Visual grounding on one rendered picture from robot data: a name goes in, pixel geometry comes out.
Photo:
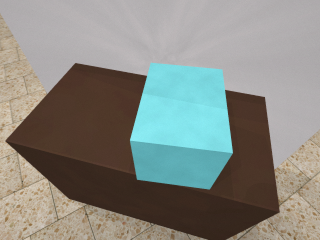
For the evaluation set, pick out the carton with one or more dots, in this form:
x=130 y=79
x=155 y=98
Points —
x=181 y=135

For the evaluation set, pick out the pedestal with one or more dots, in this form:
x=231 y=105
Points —
x=78 y=137

